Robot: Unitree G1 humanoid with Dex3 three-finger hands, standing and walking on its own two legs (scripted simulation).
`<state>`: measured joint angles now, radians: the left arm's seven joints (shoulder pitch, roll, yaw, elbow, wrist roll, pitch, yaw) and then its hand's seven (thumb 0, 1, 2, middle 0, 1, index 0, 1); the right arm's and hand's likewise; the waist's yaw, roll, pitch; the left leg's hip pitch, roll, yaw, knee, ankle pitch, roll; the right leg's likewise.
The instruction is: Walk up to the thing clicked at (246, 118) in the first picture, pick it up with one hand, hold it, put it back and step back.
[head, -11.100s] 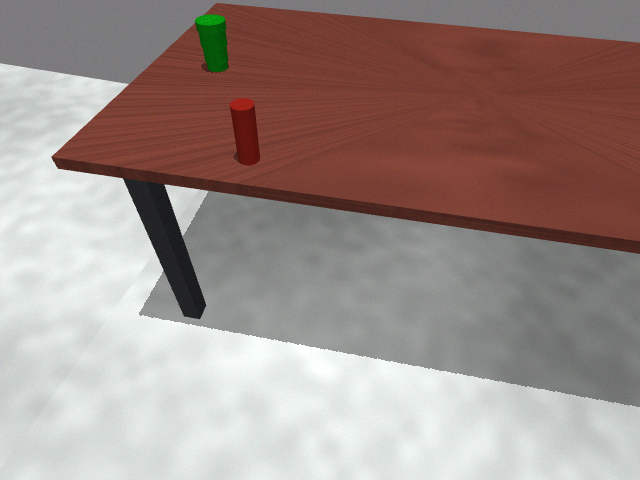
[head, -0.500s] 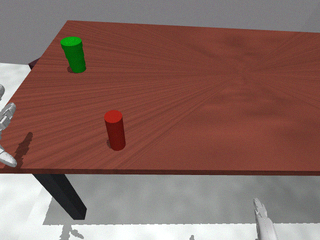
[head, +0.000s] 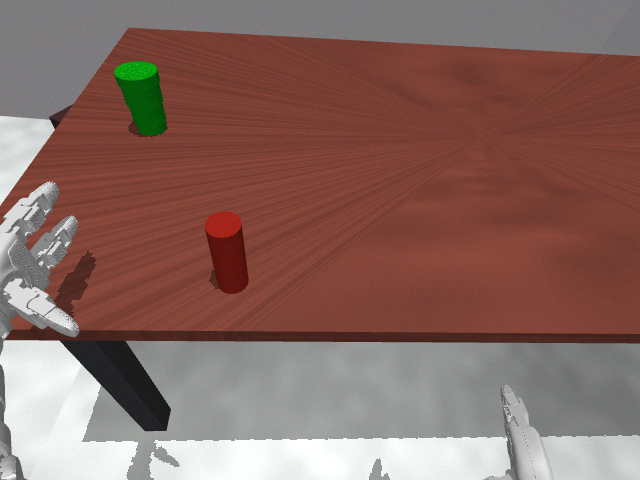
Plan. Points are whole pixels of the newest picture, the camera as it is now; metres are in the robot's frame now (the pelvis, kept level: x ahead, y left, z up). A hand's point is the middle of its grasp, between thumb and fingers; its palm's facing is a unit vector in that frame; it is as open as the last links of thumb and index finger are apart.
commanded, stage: approach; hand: left
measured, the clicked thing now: (228, 255) +0.42 +0.11 +0.03
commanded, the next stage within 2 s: close in in 0.04 s
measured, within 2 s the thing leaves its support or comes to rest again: leaves its support in 1.98 s
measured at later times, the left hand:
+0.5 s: hand (193, 274) +0.40 +0.16 +0.02, palm faces -0.07 -1.00 +0.06, open 17.6 cm
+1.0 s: hand (230, 274) +0.40 +0.11 +0.02, palm faces -0.05 -1.00 +0.04, open 17.0 cm
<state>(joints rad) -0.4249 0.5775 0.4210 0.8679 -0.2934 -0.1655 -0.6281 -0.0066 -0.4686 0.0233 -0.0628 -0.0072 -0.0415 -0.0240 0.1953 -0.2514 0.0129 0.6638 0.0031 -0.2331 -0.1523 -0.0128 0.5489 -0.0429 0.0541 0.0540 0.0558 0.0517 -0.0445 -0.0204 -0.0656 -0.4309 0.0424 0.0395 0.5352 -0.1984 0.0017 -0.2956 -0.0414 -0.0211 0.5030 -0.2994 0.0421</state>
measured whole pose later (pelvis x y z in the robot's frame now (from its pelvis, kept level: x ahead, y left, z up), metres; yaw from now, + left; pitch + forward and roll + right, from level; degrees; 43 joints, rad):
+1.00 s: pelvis +0.00 -0.01 -0.04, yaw -2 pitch +12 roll -1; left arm -0.41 0.19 0.15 0.64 -0.17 -0.33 -0.09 -0.01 -0.50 0.03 -0.18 -0.04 -0.14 -0.05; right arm 0.32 -0.22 -0.08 0.30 -0.01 -0.04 0.00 -0.01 0.51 -0.06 0.05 0.05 0.05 0.05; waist -0.07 0.00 -0.09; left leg -0.73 0.08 0.05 0.87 -0.36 -0.01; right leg -0.61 -0.02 0.01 0.87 -0.47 0.03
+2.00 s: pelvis -0.01 +0.00 -0.04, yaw -3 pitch +11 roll -1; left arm -0.47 0.23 0.16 0.70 -0.15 -0.32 -0.09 0.00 -0.08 1.09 -0.95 -1.14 -0.94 -1.16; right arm 0.33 -0.23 -0.09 0.24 0.00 0.01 0.00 -0.01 0.51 -0.06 0.05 0.05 0.05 0.05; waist -0.09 0.00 -0.08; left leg -0.72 0.08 0.06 0.88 -0.35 0.00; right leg -0.61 -0.02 0.02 0.87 -0.46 0.04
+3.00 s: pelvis +0.00 -0.01 -0.02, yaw -2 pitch +7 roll -1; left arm -0.57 0.28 0.20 0.70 -0.18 -0.14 -0.12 0.00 -0.05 1.17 -0.91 -1.22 -0.90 -1.24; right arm 0.28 -0.23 -0.08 0.42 0.04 -0.07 -0.04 -0.01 0.53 -0.05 0.05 0.05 0.05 0.05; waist -0.07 0.01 -0.07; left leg -0.53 0.07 0.06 0.70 -0.28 -0.01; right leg -0.43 -0.02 0.02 0.70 -0.39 0.03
